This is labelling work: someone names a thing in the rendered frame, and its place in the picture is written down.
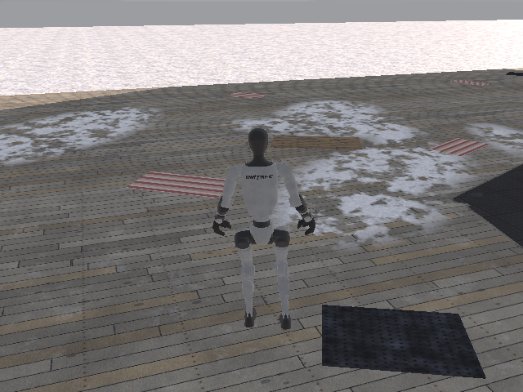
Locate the right robot forearm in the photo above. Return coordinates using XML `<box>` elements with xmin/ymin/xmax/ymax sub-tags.
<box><xmin>295</xmin><ymin>194</ymin><xmax>313</xmax><ymax>222</ymax></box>

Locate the robot right foot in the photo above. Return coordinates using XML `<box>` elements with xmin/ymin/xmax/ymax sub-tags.
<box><xmin>279</xmin><ymin>314</ymin><xmax>291</xmax><ymax>330</ymax></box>

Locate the left robot hand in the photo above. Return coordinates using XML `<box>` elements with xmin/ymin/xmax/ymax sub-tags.
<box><xmin>212</xmin><ymin>220</ymin><xmax>231</xmax><ymax>236</ymax></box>

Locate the right robot hand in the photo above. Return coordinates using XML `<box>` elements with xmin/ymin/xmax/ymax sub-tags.
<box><xmin>297</xmin><ymin>217</ymin><xmax>315</xmax><ymax>235</ymax></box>

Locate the robot left upper arm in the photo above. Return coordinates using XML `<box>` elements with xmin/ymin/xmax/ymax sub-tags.
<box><xmin>221</xmin><ymin>164</ymin><xmax>243</xmax><ymax>208</ymax></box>

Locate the right robot thigh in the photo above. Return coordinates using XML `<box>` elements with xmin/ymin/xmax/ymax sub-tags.
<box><xmin>273</xmin><ymin>226</ymin><xmax>290</xmax><ymax>276</ymax></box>

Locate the left robot forearm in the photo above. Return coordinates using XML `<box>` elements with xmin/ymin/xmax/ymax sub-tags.
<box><xmin>214</xmin><ymin>196</ymin><xmax>229</xmax><ymax>224</ymax></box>

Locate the robot right upper arm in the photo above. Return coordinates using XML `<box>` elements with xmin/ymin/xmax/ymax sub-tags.
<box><xmin>276</xmin><ymin>163</ymin><xmax>302</xmax><ymax>207</ymax></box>

